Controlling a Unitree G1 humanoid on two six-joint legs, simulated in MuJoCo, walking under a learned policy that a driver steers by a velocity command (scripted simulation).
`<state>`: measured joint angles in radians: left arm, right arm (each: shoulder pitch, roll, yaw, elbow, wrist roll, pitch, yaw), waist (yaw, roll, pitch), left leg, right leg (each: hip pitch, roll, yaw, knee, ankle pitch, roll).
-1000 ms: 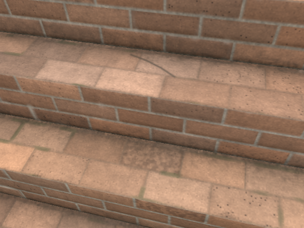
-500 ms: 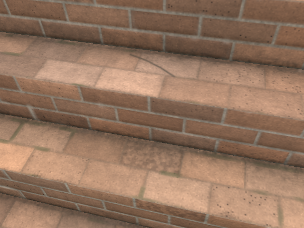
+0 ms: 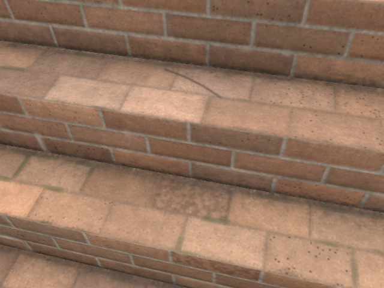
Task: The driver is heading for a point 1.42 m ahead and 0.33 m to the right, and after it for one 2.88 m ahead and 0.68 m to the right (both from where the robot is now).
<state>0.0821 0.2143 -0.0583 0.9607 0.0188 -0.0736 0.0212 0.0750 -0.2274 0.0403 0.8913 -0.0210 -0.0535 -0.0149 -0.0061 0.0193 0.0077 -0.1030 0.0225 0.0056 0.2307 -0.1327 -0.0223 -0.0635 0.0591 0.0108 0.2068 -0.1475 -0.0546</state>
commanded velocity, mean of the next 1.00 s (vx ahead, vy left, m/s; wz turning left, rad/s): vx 0.50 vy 0.00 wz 0.00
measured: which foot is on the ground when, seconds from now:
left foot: down 0.00-1.00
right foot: down 0.00-1.00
